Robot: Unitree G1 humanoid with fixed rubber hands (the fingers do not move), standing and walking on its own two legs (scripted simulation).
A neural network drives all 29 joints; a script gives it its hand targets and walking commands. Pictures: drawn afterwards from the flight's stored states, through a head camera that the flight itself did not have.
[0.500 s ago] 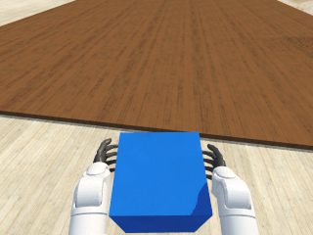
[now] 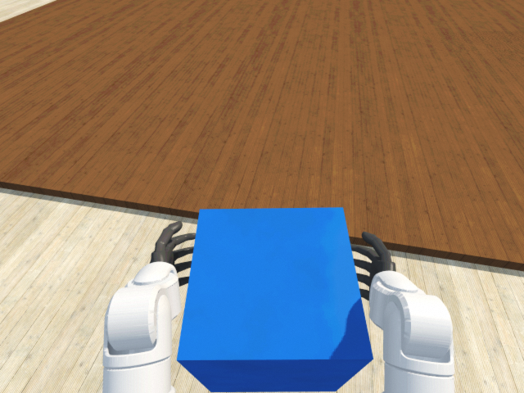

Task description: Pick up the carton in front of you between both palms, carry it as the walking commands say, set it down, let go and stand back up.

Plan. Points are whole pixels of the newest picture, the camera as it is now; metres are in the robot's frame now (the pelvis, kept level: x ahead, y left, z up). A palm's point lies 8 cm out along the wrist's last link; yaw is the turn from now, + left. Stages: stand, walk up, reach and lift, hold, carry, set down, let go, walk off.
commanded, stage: carry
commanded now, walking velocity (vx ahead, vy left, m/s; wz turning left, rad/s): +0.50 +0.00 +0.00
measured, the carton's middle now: (272, 306) +0.28 +0.00 +0.00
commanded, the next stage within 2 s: none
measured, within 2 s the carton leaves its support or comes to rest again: neither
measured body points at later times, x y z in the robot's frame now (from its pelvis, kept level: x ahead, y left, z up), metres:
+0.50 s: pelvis +0.32 +0.03 +0.00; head +0.33 +0.05 +0.45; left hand +0.62 +0.18 +0.08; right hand +0.60 -0.12 +0.09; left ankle +0.19 +0.11 -0.74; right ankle +0.46 -0.10 -0.71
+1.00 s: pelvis +0.65 +0.01 +0.00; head +0.67 +0.01 +0.44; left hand +1.01 +0.16 +0.16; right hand +1.01 -0.14 +0.15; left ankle +0.79 +0.13 -0.71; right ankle +0.53 -0.07 -0.74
